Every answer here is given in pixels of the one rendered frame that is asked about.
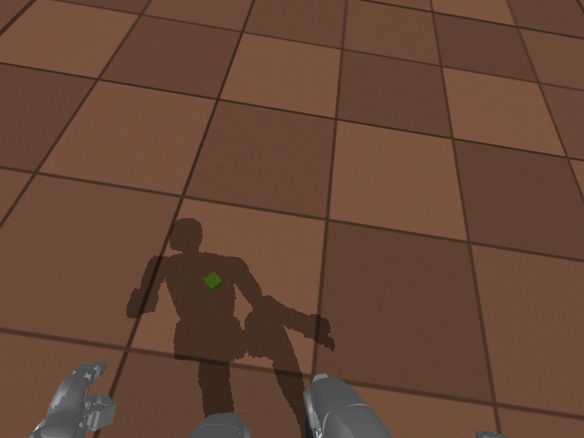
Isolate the cube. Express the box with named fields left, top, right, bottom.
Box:
left=203, top=271, right=223, bottom=293

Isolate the left robot hand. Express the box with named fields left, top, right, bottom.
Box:
left=46, top=360, right=117, bottom=433

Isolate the left robot arm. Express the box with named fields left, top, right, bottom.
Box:
left=28, top=410, right=86, bottom=438

